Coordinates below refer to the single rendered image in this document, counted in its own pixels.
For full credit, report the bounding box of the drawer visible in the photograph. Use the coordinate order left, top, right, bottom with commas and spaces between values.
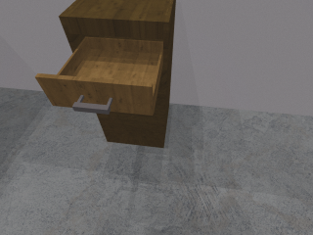
35, 36, 163, 116

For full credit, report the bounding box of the handle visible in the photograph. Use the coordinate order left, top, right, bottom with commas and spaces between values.
72, 95, 113, 115

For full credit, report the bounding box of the cabinet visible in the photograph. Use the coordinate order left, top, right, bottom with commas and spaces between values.
59, 0, 176, 148

